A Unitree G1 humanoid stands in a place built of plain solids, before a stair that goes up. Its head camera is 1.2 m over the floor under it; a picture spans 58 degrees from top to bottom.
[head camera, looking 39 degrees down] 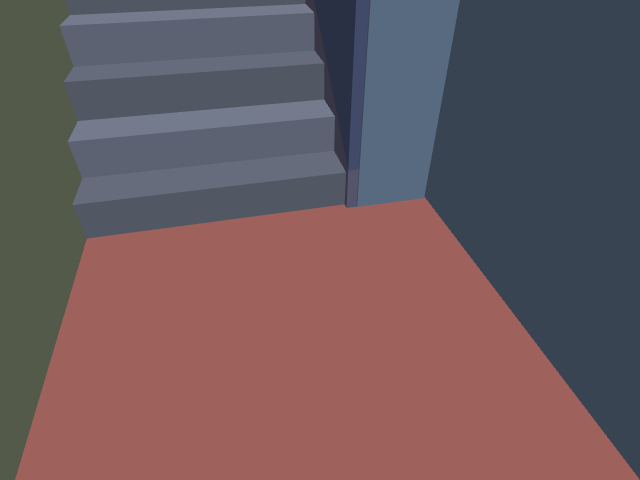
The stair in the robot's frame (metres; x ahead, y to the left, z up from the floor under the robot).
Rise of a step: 0.18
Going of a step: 0.22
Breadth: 1.19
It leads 13 degrees to the left of straight ahead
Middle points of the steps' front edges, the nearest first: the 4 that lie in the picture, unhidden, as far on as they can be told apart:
1.62 0.45 0.18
1.84 0.50 0.36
2.05 0.55 0.54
2.27 0.60 0.72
